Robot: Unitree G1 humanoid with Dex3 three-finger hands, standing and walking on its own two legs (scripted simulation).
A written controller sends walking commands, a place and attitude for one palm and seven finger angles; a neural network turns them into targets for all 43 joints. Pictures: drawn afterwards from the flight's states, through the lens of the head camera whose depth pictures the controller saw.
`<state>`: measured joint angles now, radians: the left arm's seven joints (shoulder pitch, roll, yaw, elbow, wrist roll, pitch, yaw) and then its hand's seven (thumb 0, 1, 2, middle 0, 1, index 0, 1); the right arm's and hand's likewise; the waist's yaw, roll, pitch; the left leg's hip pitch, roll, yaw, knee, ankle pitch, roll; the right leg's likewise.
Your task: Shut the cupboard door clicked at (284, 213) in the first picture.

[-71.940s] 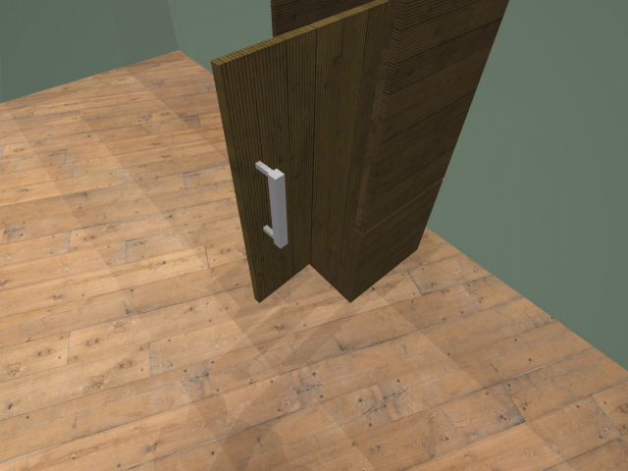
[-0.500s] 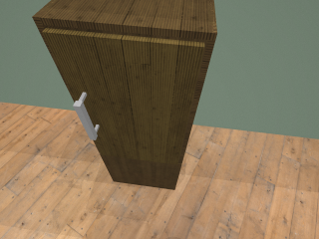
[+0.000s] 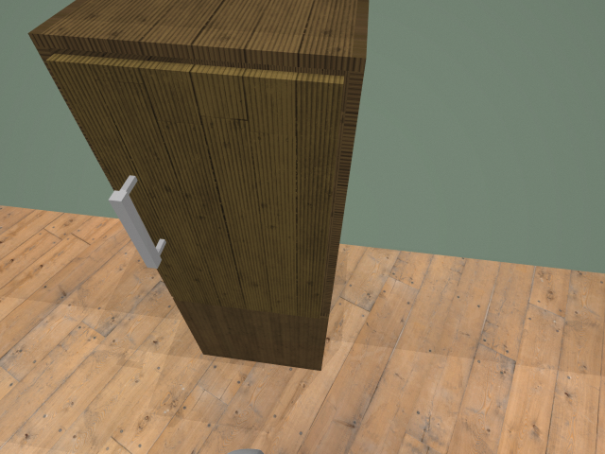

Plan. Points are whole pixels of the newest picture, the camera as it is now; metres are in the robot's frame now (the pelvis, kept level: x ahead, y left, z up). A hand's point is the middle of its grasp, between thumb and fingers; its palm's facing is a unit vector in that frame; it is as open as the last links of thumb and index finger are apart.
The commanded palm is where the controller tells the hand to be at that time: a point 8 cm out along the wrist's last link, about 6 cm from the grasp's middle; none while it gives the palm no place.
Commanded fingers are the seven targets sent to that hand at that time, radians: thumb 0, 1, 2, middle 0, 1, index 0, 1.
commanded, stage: come to a stop and stand still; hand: left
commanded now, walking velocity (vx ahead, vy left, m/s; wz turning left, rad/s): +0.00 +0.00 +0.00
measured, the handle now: (143, 224) +0.46 +0.29 -0.01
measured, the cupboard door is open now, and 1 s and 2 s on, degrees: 0 0 0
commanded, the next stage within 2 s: look again from close up in 0.10 s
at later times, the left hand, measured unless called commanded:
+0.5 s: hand out of the picture -0.02 +0.23 -0.15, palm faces +0.01 -0.97 -0.26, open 7.3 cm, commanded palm none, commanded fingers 0.00 0.90 0.90 -0.20 -0.30 -0.20 -0.30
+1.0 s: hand out of the picture -0.03 +0.20 -0.16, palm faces -0.02 -0.99 -0.17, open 7.3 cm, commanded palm none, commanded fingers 0.00 0.90 0.90 -0.20 -0.30 -0.20 -0.30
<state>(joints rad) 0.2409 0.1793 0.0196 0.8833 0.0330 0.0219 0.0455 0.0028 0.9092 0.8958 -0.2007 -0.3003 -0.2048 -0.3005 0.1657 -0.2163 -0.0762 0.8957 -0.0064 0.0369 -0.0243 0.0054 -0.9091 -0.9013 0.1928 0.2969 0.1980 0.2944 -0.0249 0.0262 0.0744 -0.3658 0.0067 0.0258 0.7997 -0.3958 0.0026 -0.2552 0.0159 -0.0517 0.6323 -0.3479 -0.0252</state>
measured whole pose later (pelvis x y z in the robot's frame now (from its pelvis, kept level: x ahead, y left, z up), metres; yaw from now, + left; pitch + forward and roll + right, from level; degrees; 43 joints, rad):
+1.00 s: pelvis -0.02 +0.04 +0.02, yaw -3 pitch -2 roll -1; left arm 0.34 0.14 -0.01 1.08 0.03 0.00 0.04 0.00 0.91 0.90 -0.20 -0.30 -0.20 -0.30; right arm 0.28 -0.16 -0.02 1.12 -0.01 0.02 0.00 0.00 -0.91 -0.90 0.20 0.30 0.20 0.29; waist 0.00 -0.01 0.01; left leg -0.25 -0.04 0.11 0.44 -0.17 0.08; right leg -0.20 -0.02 0.01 0.42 -0.20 0.03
